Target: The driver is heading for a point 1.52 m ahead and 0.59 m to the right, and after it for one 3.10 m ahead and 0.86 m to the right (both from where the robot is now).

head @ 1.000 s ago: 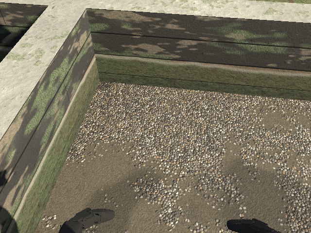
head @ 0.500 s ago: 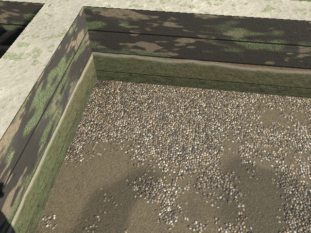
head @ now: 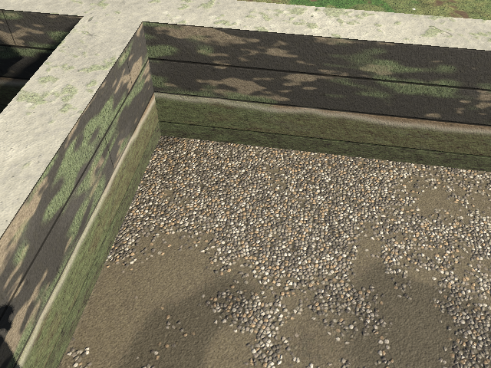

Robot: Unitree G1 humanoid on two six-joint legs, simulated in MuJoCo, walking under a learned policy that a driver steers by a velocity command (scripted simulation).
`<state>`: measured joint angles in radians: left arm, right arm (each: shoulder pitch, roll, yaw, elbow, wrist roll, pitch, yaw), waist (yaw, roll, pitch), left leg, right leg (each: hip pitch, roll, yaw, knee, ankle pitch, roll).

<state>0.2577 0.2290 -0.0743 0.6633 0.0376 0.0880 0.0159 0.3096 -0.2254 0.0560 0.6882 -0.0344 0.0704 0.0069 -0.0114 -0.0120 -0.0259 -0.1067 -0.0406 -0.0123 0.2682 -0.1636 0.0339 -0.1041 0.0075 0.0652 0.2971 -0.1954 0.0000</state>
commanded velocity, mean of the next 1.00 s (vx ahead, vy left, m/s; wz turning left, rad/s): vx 0.67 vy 0.00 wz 0.00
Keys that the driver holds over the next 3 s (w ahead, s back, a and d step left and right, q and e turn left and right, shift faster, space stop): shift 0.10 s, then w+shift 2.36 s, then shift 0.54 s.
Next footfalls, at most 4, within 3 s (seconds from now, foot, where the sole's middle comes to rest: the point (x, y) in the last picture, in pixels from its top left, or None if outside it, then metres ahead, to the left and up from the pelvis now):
none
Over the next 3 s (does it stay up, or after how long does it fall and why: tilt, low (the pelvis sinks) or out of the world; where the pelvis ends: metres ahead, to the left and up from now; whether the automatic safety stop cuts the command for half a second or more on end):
stays up -0.01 -0.02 -0.01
